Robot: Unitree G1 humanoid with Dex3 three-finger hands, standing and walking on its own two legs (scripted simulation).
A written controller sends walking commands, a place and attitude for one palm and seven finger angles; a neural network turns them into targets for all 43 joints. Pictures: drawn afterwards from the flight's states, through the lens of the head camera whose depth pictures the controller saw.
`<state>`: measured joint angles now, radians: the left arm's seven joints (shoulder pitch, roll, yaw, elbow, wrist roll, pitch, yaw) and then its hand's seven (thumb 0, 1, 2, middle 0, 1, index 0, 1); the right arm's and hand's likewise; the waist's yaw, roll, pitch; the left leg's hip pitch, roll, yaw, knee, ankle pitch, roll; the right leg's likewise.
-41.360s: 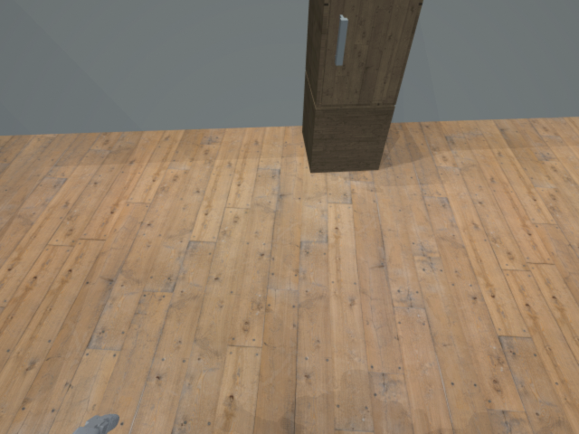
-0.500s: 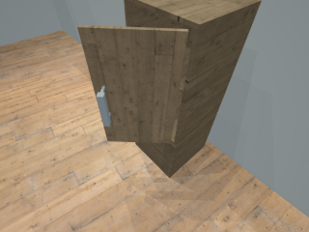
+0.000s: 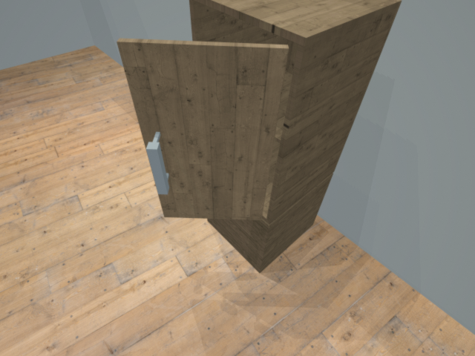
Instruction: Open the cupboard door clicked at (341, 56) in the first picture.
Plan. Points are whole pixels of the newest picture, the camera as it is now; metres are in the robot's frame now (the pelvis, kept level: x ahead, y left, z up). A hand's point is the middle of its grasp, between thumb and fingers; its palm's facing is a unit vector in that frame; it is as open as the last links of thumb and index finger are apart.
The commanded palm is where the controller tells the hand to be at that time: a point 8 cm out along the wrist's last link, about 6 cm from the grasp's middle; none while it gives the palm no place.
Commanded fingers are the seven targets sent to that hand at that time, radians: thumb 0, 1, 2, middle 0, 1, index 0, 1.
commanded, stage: raise the hand with hooked fingers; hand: left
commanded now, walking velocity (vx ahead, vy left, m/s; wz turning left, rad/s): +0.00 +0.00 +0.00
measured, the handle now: (160, 163) +0.58 +0.24 -0.06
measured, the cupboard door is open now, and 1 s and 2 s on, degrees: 47 47 47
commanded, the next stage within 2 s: none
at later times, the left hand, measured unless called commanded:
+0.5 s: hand (166, 331) +0.18 +0.14 -0.07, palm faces +0.04 -1.00 +0.02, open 8.5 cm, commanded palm +0.13 +0.22 -0.07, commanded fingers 0.00 0.39 0.68 -0.24 -0.63 -0.24 -0.63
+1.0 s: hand (121, 312) +0.20 +0.21 -0.05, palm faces +0.10 -0.99 -0.05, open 11.6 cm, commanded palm +0.17 +0.26 -0.06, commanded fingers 0.00 -0.20 0.43 -0.28 -1.00 -0.28 -1.00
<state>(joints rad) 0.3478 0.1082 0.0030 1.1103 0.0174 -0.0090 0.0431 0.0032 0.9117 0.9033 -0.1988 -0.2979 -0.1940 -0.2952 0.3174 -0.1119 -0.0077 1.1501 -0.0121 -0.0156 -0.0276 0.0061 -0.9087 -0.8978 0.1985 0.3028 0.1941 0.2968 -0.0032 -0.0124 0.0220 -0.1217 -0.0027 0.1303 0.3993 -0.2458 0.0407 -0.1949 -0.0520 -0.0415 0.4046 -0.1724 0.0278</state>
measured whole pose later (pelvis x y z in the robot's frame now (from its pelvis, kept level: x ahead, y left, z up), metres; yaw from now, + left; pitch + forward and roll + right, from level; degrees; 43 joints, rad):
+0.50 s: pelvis -0.02 -0.04 -0.08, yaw +4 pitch +11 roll +1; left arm 0.35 0.16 0.12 0.23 -0.18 -0.56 -0.27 0.01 0.63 0.78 -0.22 -0.49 -0.22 -0.48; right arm 0.17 -0.27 -0.08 0.51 0.00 -0.26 0.03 0.02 -0.91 -0.90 0.20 0.30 0.19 0.30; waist -0.02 -0.09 -0.12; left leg -0.73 0.03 0.06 1.05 -0.50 0.00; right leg -0.80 -0.05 -0.07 1.07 -0.46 -0.03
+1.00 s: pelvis -0.02 -0.04 -0.10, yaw +4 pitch +16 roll -1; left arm 0.30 0.28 0.36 0.10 -0.38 -0.36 -0.41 0.01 0.03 0.53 -0.26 -0.86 -0.26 -0.86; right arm 0.28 -0.21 -0.02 0.58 0.03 -0.23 -0.04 0.02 -0.90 -0.90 0.20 0.30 0.20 0.30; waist -0.02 0.02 -0.13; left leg -0.92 0.06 0.01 1.18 -0.55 -0.01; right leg -0.94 -0.03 -0.11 1.14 -0.48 -0.04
